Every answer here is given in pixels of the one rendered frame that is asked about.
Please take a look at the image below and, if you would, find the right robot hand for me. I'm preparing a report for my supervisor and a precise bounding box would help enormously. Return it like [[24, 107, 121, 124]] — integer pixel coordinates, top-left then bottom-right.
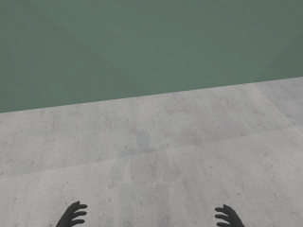
[[215, 204, 244, 227]]

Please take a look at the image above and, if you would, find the left robot hand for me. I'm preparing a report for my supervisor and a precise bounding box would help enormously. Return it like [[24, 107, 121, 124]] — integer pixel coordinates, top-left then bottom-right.
[[56, 201, 87, 227]]

